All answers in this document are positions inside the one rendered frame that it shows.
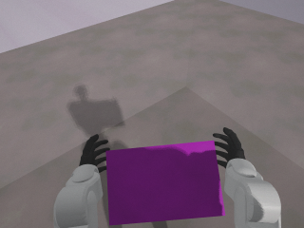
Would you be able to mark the left robot forearm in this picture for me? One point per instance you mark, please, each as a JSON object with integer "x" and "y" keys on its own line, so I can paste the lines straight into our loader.
{"x": 76, "y": 204}

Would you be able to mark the carton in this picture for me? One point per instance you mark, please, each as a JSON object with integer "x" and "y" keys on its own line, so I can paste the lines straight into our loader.
{"x": 163, "y": 182}

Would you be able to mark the robot left hand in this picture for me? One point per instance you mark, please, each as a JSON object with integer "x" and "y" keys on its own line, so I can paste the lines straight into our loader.
{"x": 89, "y": 153}

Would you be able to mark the right robot forearm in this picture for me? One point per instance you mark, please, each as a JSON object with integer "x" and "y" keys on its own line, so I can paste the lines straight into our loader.
{"x": 256, "y": 202}

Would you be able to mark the robot right hand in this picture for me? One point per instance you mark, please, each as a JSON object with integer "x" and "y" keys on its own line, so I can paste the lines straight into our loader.
{"x": 233, "y": 147}

